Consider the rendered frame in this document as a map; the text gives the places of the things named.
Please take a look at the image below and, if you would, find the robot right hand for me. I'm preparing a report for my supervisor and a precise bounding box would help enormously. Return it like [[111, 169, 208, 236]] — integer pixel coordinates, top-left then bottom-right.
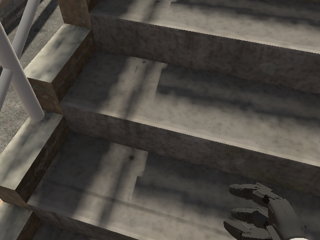
[[223, 182, 306, 240]]

